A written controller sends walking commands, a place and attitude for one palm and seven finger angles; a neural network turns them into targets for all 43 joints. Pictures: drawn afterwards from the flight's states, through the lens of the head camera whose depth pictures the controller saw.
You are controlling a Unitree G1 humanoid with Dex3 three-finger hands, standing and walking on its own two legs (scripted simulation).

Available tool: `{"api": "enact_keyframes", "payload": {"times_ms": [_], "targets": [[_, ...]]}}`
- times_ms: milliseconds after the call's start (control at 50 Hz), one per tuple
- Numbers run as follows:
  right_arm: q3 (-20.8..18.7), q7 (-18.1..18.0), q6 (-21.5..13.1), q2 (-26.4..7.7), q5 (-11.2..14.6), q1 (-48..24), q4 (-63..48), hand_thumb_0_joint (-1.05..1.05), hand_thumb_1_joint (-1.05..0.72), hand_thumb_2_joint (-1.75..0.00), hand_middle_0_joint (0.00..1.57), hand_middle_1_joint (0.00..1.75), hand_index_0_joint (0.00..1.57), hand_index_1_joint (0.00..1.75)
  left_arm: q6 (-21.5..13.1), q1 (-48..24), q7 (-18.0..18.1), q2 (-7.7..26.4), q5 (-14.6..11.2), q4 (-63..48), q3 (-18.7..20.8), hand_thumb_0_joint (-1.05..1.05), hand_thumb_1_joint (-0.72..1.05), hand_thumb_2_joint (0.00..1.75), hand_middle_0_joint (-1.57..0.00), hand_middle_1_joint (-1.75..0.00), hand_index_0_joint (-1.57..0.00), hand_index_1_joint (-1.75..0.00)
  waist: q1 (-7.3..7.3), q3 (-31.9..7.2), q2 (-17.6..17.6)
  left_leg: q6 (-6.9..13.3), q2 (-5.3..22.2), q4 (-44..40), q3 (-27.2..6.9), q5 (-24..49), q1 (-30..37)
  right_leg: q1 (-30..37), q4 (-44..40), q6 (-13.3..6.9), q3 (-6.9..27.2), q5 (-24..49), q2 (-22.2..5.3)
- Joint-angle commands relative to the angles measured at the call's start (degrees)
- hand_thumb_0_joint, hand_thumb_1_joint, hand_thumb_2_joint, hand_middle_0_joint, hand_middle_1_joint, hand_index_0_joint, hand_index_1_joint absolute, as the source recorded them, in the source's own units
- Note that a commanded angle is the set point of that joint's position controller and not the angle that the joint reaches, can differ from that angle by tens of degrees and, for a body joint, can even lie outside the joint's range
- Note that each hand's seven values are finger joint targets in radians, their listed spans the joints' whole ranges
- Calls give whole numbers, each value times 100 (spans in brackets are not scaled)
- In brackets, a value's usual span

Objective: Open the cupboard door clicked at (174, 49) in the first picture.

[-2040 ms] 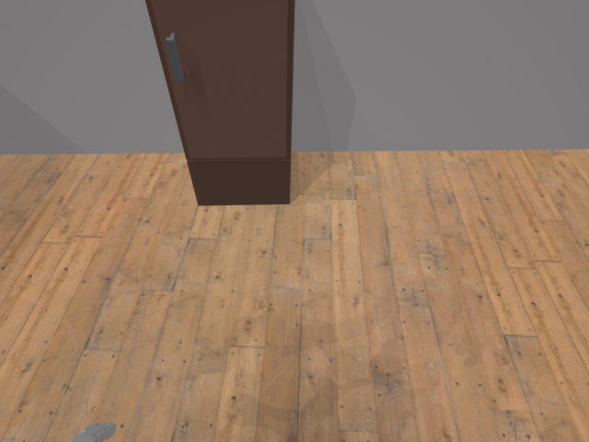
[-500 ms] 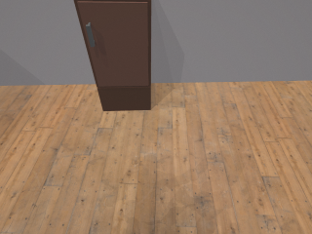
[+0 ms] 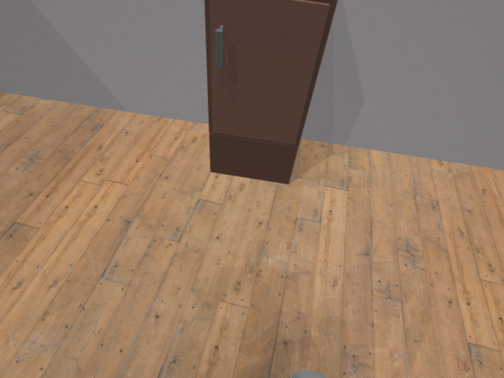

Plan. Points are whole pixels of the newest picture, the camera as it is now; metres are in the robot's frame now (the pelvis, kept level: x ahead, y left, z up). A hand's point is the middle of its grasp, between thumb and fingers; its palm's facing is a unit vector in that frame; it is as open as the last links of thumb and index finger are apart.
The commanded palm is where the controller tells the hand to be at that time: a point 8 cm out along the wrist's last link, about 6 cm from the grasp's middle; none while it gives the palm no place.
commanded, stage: walk to a spot facing it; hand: left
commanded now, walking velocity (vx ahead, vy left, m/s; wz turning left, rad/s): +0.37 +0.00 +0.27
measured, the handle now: (220, 46) +1.15 +0.15 -0.04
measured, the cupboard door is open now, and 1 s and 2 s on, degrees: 0 0 0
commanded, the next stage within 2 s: turn to face it in 0.48 s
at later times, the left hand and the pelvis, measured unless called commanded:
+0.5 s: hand (182, 296) +0.30 +0.14 -0.16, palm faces +0.20 -0.96 -0.20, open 7.4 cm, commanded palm none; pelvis +0.22 -0.05 -0.01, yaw +12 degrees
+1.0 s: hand (166, 326) +0.24 +0.17 -0.18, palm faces +0.25 -0.96 -0.15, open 7.4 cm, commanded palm none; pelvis +0.31 +0.01 +0.00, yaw +7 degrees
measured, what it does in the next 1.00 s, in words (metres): walks ahead: right foot, then left foot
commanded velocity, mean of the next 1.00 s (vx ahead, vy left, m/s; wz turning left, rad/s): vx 0.13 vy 0.00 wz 0.00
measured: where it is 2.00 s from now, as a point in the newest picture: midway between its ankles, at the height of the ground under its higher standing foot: (246, 339)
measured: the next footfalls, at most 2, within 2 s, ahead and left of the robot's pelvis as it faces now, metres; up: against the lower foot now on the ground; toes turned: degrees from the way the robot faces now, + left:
right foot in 0.36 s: +0.32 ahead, -0.13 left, +0.00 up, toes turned +0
left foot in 0.78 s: +0.39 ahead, +0.13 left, +0.00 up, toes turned +21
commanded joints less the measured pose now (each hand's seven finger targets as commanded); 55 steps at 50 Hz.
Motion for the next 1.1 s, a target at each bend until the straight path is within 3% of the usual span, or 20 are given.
{"api": "enact_keyframes", "payload": {"times_ms": [0,100,200,260,300,320,340,360,380,420,480,560,680,720,740,780,820,860,900,1080], "targets": [[-286,-131,-243,-955,53,435,-68,0,-90,-90,20,30,20,30,-213,-326,3,219,-17,-565,52,0,90,90,-20,-30,-20,-30,10,155,749,672,1396,-1757,-1735,824,722,-1032,-222,130,95,538,-214],[-298,-174,-265,-743,46,831,168,0,-90,-90,20,30,20,30,-250,-986,18,109,-42,-749,53,0,90,90,-20,-30,-20,-30,-137,355,830,727,1392,-1692,-1608,1855,1363,-1487,-988,201,-9,748,-231],[-297,-197,-233,-695,-21,1043,313,0,-90,-90,20,30,20,30,-330,-1728,5,-23,-81,-943,14,0,90,90,-20,-30,-20,-30,-339,628,1001,608,1346,-1451,-1410,2761,1323,-884,-2310,8,-236,758,-15],[-331,-209,-209,-847,-39,789,294,0,-90,-90,20,30,20,30,-377,-1315,15,47,-84,-876,69,0,90,90,-20,-30,-20,-30,-52,464,939,531,1345,-912,-1344,3667,1078,278,-2912,-195,-361,619,279],[-367,-193,-206,-932,21,556,238,0,-90,-90,20,30,20,30,-473,138,57,352,-53,-473,179,0,90,90,-20,-30,-20,-30,612,-265,646,206,1013,783,-1103,4098,530,2325,-3503,-339,-329,1226,357],[-339,-129,-238,-742,79,642,94,0,-90,-90,20,30,20,30,-559,1050,136,941,14,-261,332,0,90,90,-20,-30,-20,-30,918,-1039,-379,-70,500,2566,-710,2345,-883,4100,-3675,-784,1138,1388,-979],[-301,-112,-241,-493,113,821,-130,0,-90,-90,20,30,20,30,-544,1514,194,1496,-34,-193,430,0,90,90,-20,-30,-20,-30,801,-1605,-1153,-240,-256,4539,-492,-1444,-1977,4629,-4422,-1368,3373,2049,-2644],[-362,-94,-207,-606,86,431,-142,0,-90,-90,20,30,20,30,-509,1109,197,1312,-92,-272,418,0,90,90,-20,-30,-20,-30,819,-1243,-591,-132,227,5070,-819,-1269,-2029,3801,-4691,-1429,3075,885,-2508],[-372,-41,-186,-510,38,14,-274,0,-90,-90,20,30,20,30,-497,579,200,1002,-69,-424,324,0,90,90,-20,-30,-20,-30,659,-542,-429,-167,447,5276,-659,-843,-2362,3008,-4882,-1333,2707,475,-2278],[-346,41,-6,-368,-23,-320,-265,0,-90,-90,20,30,20,30,-544,44,219,363,-59,-485,134,0,90,90,-20,-30,-20,-30,307,81,-129,-267,755,4983,-651,-212,-2109,1729,-5006,-949,1216,943,-1814],[-337,100,253,-284,-38,-199,-263,0,-90,-90,20,30,20,30,-554,-140,271,211,-40,-516,67,0,90,90,-20,-30,-20,-30,-27,99,-415,-504,817,4408,-440,-97,-1956,1245,-5014,-821,28,2100,-1573],[-291,195,342,-235,-42,-714,-521,0,-90,-90,20,30,20,30,-525,-29,286,308,-47,-486,61,0,90,90,-20,-30,-20,-30,-35,80,-358,-629,838,3222,-108,334,-1936,1388,-4923,-764,-651,2830,-1343],[-93,79,174,-173,-31,-1122,-439,0,-90,-90,20,30,20,30,-400,491,286,374,-60,-100,-84,0,90,90,-20,-30,-20,-30,218,-110,-483,-539,482,973,222,683,-583,1766,-4457,-818,-358,3765,-944],[-98,11,87,-446,-33,-858,-282,0,-90,-90,20,30,20,30,-321,499,302,372,-102,0,-98,0,90,90,-20,-30,-20,-30,58,-314,-321,-571,538,-114,237,1502,367,1788,-3942,-668,-249,3412,-736],[-176,-33,25,-841,-35,-596,-219,0,-90,-90,20,30,20,30,-281,604,295,259,-105,1,-101,0,90,90,-20,-30,-20,-30,11,-553,383,-487,1007,-250,-76,2976,1127,1460,-3383,-433,-317,2446,-447],[-268,-166,52,-1419,2,-417,-177,0,-90,-90,20,30,20,30,-164,990,286,22,-160,39,-130,0,90,90,-20,-30,-20,-30,-15,-917,1869,423,2562,-439,-1158,5014,1799,566,-1933,-12,-439,-1598,183],[-274,-255,103,-1385,-5,-792,-288,0,-90,-90,20,30,20,30,-30,638,266,158,-131,9,-26,0,90,90,-20,-30,-20,-30,-32,-707,1759,639,2674,-699,-1078,3991,1219,292,-579,-38,18,-1869,98],[-265,-230,140,-1181,-16,-1280,-464,0,-90,-90,20,30,20,30,25,500,183,114,-103,-20,59,0,90,90,-20,-30,-20,-30,124,-306,1070,538,2425,-828,-569,2935,540,225,-311,-30,39,-1357,-19],[-285,-205,165,-1086,-6,-1468,-537,0,-90,-90,20,30,20,30,120,606,150,-9,-93,-54,106,0,90,90,-20,-30,-20,-30,219,-190,1140,396,2251,-1119,-224,1725,60,361,-320,-7,-73,-1000,0],[-516,-141,273,-1091,-53,-1433,-583,0,-90,-90,20,30,20,30,131,490,126,-218,-34,-471,189,0,90,90,-20,-30,-20,-30,244,-232,1212,272,2326,-936,70,-45,-352,1092,-2273,-78,-370,-324,210]]}}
